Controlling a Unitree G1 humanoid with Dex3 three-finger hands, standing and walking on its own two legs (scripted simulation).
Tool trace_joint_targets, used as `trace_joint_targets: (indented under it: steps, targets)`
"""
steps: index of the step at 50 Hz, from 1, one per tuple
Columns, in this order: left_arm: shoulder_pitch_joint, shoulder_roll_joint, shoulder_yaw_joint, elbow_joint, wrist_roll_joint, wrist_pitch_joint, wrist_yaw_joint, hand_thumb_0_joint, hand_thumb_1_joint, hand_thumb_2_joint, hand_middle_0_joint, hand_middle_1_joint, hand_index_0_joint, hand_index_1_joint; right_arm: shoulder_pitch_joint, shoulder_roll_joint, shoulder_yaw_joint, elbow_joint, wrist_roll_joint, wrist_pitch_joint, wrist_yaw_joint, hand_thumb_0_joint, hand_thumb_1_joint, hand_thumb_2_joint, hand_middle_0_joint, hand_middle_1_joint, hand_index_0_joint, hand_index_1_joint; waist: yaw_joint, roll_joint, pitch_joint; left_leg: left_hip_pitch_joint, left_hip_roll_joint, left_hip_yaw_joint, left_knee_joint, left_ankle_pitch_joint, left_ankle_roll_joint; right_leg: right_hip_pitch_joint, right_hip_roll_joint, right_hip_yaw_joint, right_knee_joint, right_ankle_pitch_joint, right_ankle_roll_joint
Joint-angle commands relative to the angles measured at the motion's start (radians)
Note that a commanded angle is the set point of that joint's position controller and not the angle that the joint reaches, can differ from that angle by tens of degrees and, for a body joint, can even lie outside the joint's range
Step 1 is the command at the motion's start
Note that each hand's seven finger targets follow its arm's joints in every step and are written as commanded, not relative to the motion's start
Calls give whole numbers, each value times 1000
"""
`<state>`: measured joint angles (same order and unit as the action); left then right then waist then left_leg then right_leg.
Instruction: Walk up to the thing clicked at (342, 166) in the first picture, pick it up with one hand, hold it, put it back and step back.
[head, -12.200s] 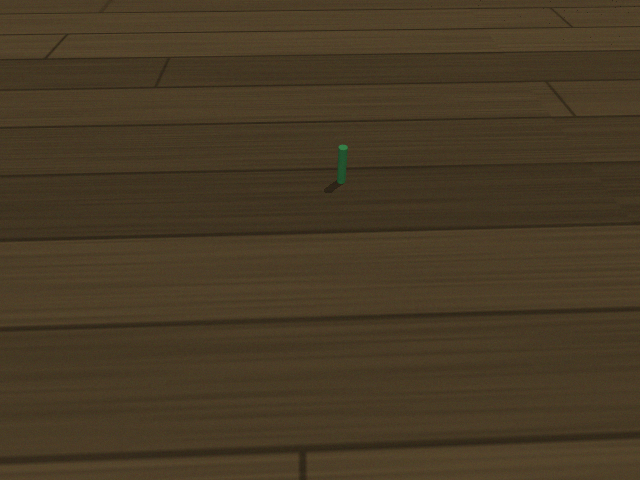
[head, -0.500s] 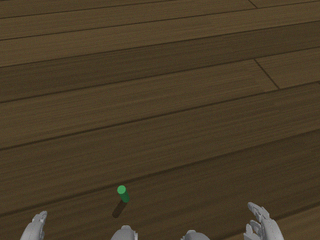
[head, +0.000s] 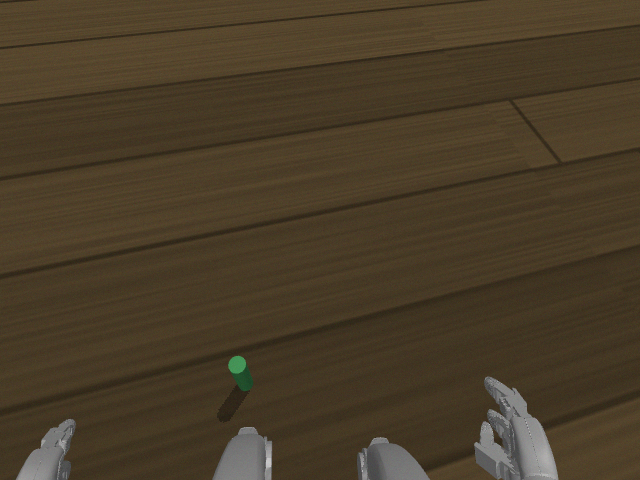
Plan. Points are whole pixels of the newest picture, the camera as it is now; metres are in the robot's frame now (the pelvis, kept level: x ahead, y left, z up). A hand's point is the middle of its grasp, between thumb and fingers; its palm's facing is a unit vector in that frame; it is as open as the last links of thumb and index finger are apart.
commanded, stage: go down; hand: left
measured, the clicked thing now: (241, 374) +0.38 +0.17 -0.59
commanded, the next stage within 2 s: approach in 1.88 s
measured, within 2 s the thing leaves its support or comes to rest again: neither
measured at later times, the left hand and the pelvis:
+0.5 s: hand (108, 405) +0.25 +0.32 -0.19, palm faces +0.09 -0.97 -0.21, open 17.4 cm; pelvis -0.04 +0.00 -0.12, yaw -2 degrees
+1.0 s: hand (111, 373) +0.31 +0.34 -0.25, palm faces +0.08 -0.99 -0.14, open 17.2 cm; pelvis -0.07 +0.00 -0.21, yaw -5 degrees
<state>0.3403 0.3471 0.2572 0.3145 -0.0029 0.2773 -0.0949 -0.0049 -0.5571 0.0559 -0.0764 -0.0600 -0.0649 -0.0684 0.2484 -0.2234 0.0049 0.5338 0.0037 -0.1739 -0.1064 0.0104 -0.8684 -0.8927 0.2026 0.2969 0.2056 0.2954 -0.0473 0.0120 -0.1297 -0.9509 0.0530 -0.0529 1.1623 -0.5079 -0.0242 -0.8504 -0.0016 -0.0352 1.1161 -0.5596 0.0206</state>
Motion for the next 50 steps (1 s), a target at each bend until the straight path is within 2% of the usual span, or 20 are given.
trace_joint_targets:
  steps: [1,5,9,12,14,15,17,19,21,22,24,28,29,30,34,35,37,42,46,50]
  targets:
    - [51,203,109,-136,-11,-59,5,0,-527,66,-58,-43,-48,-53,-6,-148,-72,-139,1,-63,-12,0,-901,-900,200,300,199,300,16,84,-220,192,-29,28,-139,246,33,54,16,-9,-139,252,-31]
    - [-44,214,129,-75,-24,-113,-12,0,-520,64,-58,-45,-49,-54,-6,-158,-74,-117,-2,-74,-9,0,-907,-902,200,300,200,300,-7,53,-208,138,-25,24,-86,257,37,-3,15,-7,-88,270,-29]
    - [-241,265,167,42,-44,-238,-70,0,-546,70,-62,-71,-59,-74,-24,-176,-80,-89,-7,-94,2,0,-917,-905,200,300,199,300,-17,64,-173,13,-24,20,-12,120,40,-169,14,-1,5,136,-35]
    - [-341,317,205,80,-69,-360,-134,0,-571,47,-65,-65,-62,-67,-19,-187,-79,-73,-7,-109,11,0,-914,-902,200,300,199,300,-1,100,-307,-22,-28,22,79,149,42,-240,10,11,107,159,-40]
    - [-349,341,229,149,-85,-419,-175,0,-583,52,-64,-80,-63,-78,-32,-202,-78,-66,-7,-109,15,0,-894,-897,200,300,200,300,15,102,-337,-60,-27,15,116,129,38,-290,10,12,152,129,-43]
    - [-380,389,267,161,-89,-444,-186,0,-587,65,-61,-90,-60,-90,-31,-209,-79,-62,-7,-106,18,0,-885,-895,200,300,200,300,30,117,-361,-82,-27,14,139,131,37,-307,9,18,171,126,-44]
    - [-404,398,275,197,-90,-483,-213,0,-576,82,-57,-93,-51,-97,-32,-220,-79,-51,-8,-94,25,0,-880,-895,200,300,199,300,43,142,-429,-70,-20,-6,165,147,32,-369,9,9,224,124,-48]
    - [-399,397,289,254,-100,-501,-235,0,-543,104,-53,-106,-47,-109,-39,-235,-84,-48,-7,-80,32,0,-877,-895,200,300,199,300,54,134,-448,-81,-16,-15,182,132,30,-416,16,-1,252,105,-51]
    - [-459,477,345,253,-108,-528,-253,0,-535,108,-50,-101,-44,-104,-37,-240,-81,-32,-9,-66,35,0,-876,-895,200,300,199,300,70,148,-480,-117,-19,-12,220,139,31,-430,16,4,277,107,-51]
    - [-445,460,343,306,-108,-534,-266,0,-556,103,-51,-104,-47,-105,-45,-248,-85,-26,-8,-62,37,0,-872,-894,200,300,199,300,65,131,-486,-130,-17,-22,233,135,33,-460,19,-8,305,102,-52]
    - [-510,483,365,289,-121,-560,-289,0,-557,94,-49,-90,-44,-92,-44,-248,-82,-16,-10,-53,45,0,-876,-895,200,300,199,300,64,132,-531,-146,-18,-19,283,182,39,-477,19,-4,335,139,-52]
    - [-630,546,403,326,-136,-605,-328,0,-511,93,-45,-78,-39,-80,-48,-254,-73,6,-14,-43,48,0,-877,-896,199,300,199,300,47,107,-539,-222,-15,-16,347,147,47,-520,25,0,374,116,-48]
    - [-662,528,390,347,-139,-615,-341,0,-495,85,-44,-65,-38,-67,-44,-251,-72,15,-17,-42,49,0,-880,-897,199,300,199,300,35,106,-554,-245,-16,-11,378,164,49,-525,23,6,384,134,-46]
    - [-687,559,411,353,-144,-631,-351,0,-495,95,-39,-71,-34,-73,-45,-253,-68,17,-19,-40,51,0,-877,-896,199,300,199,300,40,110,-559,-266,-17,-10,390,137,49,-535,25,8,391,109,-47]
    - [-805,607,416,395,-140,-670,-393,0,-498,84,-44,-80,-42,-76,-58,-267,-63,25,-24,-33,49,0,-876,-895,200,300,200,300,32,163,-531,-305,-8,-32,391,-24,38,-659,27,-4,446,-17,-55]
    - [-799,593,416,440,-145,-670,-403,0,-476,89,-39,-77,-38,-73,-52,-269,-62,28,-23,-33,48,0,-874,-895,200,300,200,300,23,148,-523,-322,-7,-37,402,-33,38,-669,28,-7,452,-21,-54]
    - [-820,641,445,450,-155,-681,-417,0,-463,82,-39,-68,-36,-65,-47,-271,-50,29,-22,-31,50,0,-878,-896,200,300,200,300,34,129,-530,-373,-9,-30,426,-48,39,-662,28,-1,460,-36,-53]
    - [-838,691,483,493,-167,-687,-464,0,-463,84,-37,-62,-33,-61,-39,-286,-34,48,-27,-23,54,0,-888,-899,200,300,200,300,43,147,-590,-377,-10,-20,508,67,45,-690,33,-18,530,46,-57]
    - [-895,759,511,485,-174,-693,-480,0,-476,66,-42,-43,-35,-44,-37,-286,-26,52,-30,-19,59,0,-891,-900,200,300,200,300,45,129,-595,-491,-11,-2,552,16,48,-655,34,1,538,7,-50]
    - [-913,757,517,494,-178,-695,-505,0,-480,76,-37,-50,-31,-51,-37,-302,-28,59,-27,-17,59,0,-897,-901,199,300,200,300,40,176,-596,-448,-2,-27,555,1,40,-748,41,-34,603,3,-60]
